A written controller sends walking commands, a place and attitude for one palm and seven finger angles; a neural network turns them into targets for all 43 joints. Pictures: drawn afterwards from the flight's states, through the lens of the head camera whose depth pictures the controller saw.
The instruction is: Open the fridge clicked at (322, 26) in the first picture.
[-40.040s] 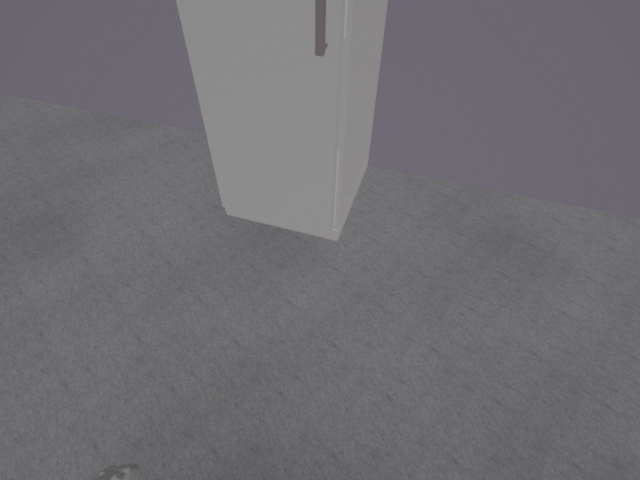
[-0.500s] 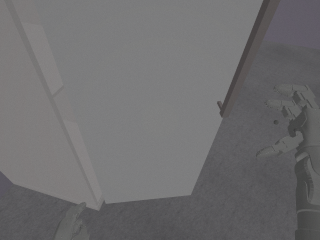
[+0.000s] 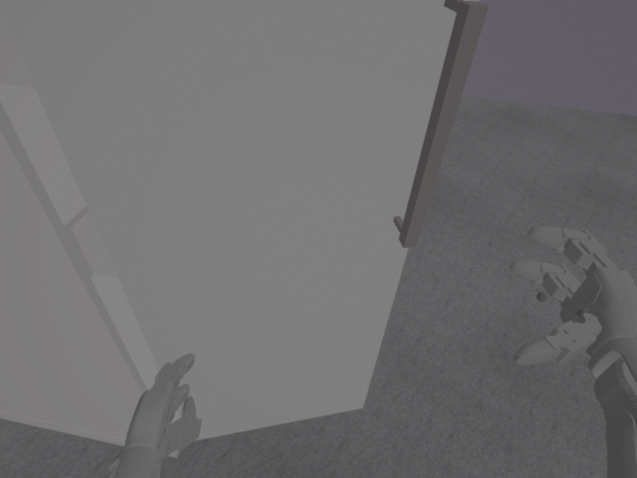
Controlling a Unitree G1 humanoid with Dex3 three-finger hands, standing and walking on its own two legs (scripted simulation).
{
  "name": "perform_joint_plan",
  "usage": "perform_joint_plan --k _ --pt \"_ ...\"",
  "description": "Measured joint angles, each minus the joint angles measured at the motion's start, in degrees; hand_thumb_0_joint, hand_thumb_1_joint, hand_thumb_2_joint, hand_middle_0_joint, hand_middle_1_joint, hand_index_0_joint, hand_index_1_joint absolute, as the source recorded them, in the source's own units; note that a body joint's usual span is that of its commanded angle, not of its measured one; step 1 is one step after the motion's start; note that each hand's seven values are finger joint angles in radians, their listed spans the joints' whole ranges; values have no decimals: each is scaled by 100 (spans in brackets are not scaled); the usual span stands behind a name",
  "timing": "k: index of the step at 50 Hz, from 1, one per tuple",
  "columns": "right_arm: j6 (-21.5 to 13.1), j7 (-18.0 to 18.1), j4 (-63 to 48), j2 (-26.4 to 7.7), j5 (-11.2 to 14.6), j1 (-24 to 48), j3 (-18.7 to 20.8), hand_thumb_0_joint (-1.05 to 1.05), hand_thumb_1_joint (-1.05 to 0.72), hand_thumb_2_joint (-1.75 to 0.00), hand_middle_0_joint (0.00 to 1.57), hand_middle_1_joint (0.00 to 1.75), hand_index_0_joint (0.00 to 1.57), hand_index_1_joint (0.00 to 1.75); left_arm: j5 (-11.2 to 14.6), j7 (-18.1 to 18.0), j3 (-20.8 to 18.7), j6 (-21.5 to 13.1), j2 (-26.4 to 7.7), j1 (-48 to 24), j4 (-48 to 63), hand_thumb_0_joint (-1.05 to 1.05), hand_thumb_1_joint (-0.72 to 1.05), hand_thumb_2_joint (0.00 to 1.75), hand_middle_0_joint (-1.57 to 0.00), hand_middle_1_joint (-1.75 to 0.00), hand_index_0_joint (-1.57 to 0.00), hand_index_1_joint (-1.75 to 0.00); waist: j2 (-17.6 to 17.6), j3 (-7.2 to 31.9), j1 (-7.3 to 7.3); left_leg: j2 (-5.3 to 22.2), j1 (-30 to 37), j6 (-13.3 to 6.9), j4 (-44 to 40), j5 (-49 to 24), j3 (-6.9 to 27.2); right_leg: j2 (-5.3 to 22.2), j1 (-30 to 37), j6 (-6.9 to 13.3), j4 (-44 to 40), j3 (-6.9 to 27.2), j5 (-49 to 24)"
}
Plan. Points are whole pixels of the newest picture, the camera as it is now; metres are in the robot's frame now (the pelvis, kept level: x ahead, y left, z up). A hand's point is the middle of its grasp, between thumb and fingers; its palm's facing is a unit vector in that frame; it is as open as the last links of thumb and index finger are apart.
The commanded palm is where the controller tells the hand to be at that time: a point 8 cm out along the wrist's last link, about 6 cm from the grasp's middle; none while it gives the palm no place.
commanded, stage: draw the hand back to the body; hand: right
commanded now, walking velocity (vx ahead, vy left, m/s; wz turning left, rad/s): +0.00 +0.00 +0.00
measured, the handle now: (426, 141) +0.48 -0.15 +0.23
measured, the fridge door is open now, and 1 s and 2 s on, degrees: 68 68 68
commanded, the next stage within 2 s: step back with the hand held close in 1.12 s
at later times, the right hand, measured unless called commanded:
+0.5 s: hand (576, 318) +0.23 -0.26 +0.17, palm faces +0.43 +0.84 -0.32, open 11.2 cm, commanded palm +0.17 -0.29 +0.18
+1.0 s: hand (594, 345) +0.21 -0.27 +0.16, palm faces +0.48 +0.80 -0.35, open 7.5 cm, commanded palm +0.15 -0.30 +0.18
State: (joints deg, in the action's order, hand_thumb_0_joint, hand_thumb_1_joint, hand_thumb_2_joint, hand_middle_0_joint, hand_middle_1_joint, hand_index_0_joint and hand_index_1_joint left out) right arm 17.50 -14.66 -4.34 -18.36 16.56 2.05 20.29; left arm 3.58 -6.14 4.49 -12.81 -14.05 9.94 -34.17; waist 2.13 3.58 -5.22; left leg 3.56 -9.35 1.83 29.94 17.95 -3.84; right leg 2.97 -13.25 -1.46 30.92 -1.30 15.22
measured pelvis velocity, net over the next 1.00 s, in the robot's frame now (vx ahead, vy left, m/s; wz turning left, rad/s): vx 0.01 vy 0.00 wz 0.02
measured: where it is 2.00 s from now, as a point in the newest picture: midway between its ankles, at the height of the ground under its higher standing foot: outside the picture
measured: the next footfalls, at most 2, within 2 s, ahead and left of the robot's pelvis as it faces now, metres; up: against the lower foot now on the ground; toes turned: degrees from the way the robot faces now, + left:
none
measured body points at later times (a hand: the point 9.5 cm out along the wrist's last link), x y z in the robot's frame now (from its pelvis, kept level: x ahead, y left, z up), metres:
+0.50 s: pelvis +0.00 +0.00 +0.01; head -0.02 +0.01 +0.46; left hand +0.16 +0.23 -0.09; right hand +0.20 -0.30 +0.19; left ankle -0.02 +0.14 -0.73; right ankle +0.02 -0.14 -0.73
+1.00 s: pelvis +0.01 +0.00 +0.01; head -0.01 +0.01 +0.46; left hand +0.21 +0.22 -0.07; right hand +0.18 -0.31 +0.18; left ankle -0.02 +0.14 -0.73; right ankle +0.02 -0.14 -0.73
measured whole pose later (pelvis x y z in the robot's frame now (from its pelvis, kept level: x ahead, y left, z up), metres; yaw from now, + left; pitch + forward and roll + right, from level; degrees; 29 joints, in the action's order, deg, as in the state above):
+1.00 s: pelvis +0.01 +0.00 +0.01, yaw +1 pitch -5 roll +0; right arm -3.1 6.0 -19.7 -18.3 3.7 -23.1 19.5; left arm -1.5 -5.7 1.5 -8.3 -12.4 10.4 -37.4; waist 2.4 -1.5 -5.5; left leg 3.2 -1.5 2.1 22.2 15.4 -3.1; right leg 3.0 -5.0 -1.5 23.5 -2.5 13.2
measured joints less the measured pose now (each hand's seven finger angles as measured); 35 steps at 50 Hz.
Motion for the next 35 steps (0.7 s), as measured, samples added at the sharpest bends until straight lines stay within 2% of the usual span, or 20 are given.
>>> perform_joint_plan --k 3,6,9,14,19,25,30,35 --pt "-86 -3 -279 15 0 -131 -26 -1 52 -22 25 113 25 113 -43 -15 58 -16 59 -20 -4 1 90 90 -20 -29 -21 -30 -13 -49 -14 1 70 4 -59 -34 -16 -5 49 4 -29 15 -20" --pt "-718 676 -590 -81 -458 -429 -170 -1 47 -24 25 110 25 110 -255 46 78 -46 131 -37 -83 1 90 90 -20 -30 -21 -30 -21 -113 40 -11 151 13 -172 -93 -2 3 130 6 -117 -3 -57" --pt "-1225 1257 -781 -58 -774 -757 -190 -1 39 -28 25 105 25 105 -355 110 54 50 170 -1 -133 1 90 90 -20 -30 -21 -31 -28 -253 88 -9 218 21 -263 -154 27 -2 222 10 -229 -37 -118" --pt "-1678 1743 -933 57 -1062 -1253 -310 -1 24 -35 24 96 25 96 -431 125 -43 247 141 181 -332 1 90 90 -20 -30 -21 -31 -6 -439 76 0 350 40 -424 -243 85 -16 390 29 -409 -105 -194" --pt "-1919 1961 -1050 43 -1219 -1579 -339 -1 7 -44 24 86 24 86 -474 84 -145 343 107 339 -546 1 90 90 -20 -30 -21 -31 -12 -506 103 6 474 46 -532 -274 113 -25 537 35 -536 -141 -224" --pt "-2155 2037 -1152 -56 -1264 -1878 -195 0 -15 -54 24 74 24 73 -473 65 -266 391 72 359 -601 2 90 90 -20 -30 -21 -30 24 -472 173 -5 591 48 -617 -277 159 -15 687 30 -636 -194 -217" --pt "-2216 2000 -1212 -80 -1251 -2184 -108 0 -33 -63 23 63 23 63 -460 79 -338 440 70 276 -505 2 90 90 -20 -29 -21 -30 27 -459 194 -25 636 40 -662 -277 187 4 753 17 -696 -225 -215" --pt "-2191 1980 -1406 -56 -1264 -2545 -98 1 -51 -71 23 52 23 52 -471 86 -379 446 68 212 -397 1 90 90 -20 -29 -20 -30 20 -443 137 -49 686 28 -711 -272 178 26 784 2 -706 -218 -192"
